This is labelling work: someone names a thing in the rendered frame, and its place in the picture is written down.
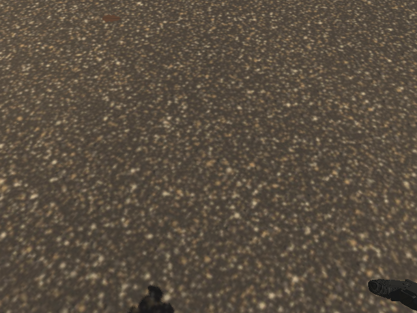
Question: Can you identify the robot right hand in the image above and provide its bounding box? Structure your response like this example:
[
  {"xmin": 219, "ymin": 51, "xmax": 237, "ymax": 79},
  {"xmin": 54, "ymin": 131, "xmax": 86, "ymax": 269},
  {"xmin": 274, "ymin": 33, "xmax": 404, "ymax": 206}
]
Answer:
[{"xmin": 368, "ymin": 279, "xmax": 417, "ymax": 311}]

